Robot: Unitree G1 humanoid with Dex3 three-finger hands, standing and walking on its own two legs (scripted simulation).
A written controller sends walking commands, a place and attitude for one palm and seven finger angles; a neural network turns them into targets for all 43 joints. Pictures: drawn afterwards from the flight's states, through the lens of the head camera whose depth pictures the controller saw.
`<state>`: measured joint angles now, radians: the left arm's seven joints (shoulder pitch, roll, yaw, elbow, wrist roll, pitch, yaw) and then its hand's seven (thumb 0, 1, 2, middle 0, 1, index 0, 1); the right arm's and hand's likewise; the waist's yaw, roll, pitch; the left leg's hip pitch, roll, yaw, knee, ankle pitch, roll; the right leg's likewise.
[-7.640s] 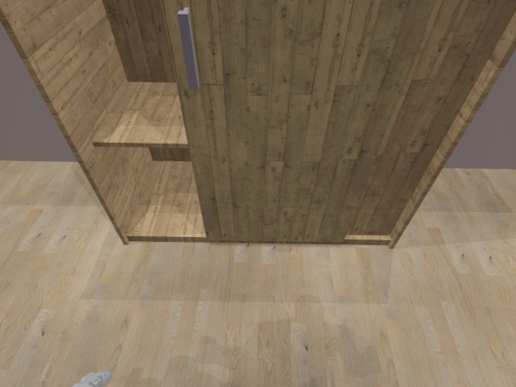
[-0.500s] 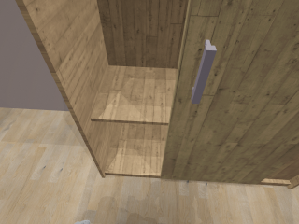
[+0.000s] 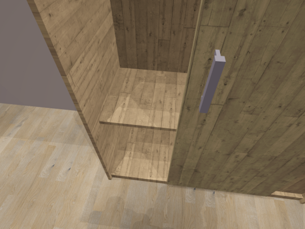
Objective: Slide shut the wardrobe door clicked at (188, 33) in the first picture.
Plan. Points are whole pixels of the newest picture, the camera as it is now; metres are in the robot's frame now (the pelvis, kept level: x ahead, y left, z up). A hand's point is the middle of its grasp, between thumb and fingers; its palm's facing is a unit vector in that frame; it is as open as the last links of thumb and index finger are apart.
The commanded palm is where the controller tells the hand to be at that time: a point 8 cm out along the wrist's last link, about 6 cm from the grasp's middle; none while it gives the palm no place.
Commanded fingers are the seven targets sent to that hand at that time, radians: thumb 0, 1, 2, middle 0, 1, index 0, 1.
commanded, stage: come to a stop and stand still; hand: right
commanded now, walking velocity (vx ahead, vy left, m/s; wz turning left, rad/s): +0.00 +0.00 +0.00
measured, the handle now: (209, 83) +0.46 -0.11 +0.15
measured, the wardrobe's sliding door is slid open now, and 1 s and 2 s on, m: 0.37 0.37 0.37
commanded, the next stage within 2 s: look again from close up in 0.84 s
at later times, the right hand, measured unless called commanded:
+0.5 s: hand out of the picture +0.01 -0.14 -0.18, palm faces +0.04 +0.99 -0.15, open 7.3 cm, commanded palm none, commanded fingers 0.00 -0.90 -0.90 0.20 0.30 0.20 0.30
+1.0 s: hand out of the picture +0.02 -0.12 -0.17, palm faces +0.05 +0.99 -0.16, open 7.4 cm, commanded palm none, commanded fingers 0.00 -0.90 -0.90 0.20 0.30 0.20 0.30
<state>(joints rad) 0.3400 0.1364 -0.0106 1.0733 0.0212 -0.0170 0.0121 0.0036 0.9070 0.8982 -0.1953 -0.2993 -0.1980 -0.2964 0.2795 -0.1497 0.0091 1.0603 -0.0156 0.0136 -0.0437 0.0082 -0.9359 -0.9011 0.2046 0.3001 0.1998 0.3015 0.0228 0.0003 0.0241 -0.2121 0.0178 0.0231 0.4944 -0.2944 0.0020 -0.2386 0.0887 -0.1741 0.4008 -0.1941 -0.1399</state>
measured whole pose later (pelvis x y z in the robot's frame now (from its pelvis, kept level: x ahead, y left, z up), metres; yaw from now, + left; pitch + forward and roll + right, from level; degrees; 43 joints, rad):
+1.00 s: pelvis +0.04 +0.03 +0.00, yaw -1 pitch +0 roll -1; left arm 0.31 0.11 -0.03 1.16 0.02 -0.04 0.04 0.00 0.91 0.90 -0.19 -0.30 -0.20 -0.30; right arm 0.31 -0.10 0.02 1.15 -0.01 -0.01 -0.05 0.00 -0.91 -0.90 0.20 0.30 0.20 0.30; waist 0.00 0.01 0.03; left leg -0.08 0.00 0.05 0.41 -0.32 0.02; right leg -0.13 0.08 -0.14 0.35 -0.23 -0.10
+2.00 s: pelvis +0.06 +0.06 +0.00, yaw -2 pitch +0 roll -1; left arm 0.31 0.10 -0.03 1.17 0.01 -0.03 0.05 0.00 0.91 0.90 -0.19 -0.30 -0.20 -0.30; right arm 0.36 -0.09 0.01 1.16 -0.01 -0.03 -0.06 0.00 -0.91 -0.90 0.20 0.30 0.20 0.30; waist -0.01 0.01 0.02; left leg -0.04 -0.04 0.07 0.37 -0.32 0.07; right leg -0.12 0.04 -0.11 0.37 -0.25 -0.05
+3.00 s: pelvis -0.01 +0.08 -0.02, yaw -3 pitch +3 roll +0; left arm 0.29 0.29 -0.03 0.66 -0.03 -0.28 0.05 0.01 0.90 0.90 -0.20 -0.30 -0.20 -0.30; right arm 0.23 -0.29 -0.31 0.05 0.32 -0.23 0.28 0.00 0.04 -0.50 0.27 0.91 0.27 0.91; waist 0.00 -0.04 -0.06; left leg -0.35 -0.07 0.11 0.68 -0.38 0.09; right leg -0.45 0.00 -0.06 0.69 -0.30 -0.03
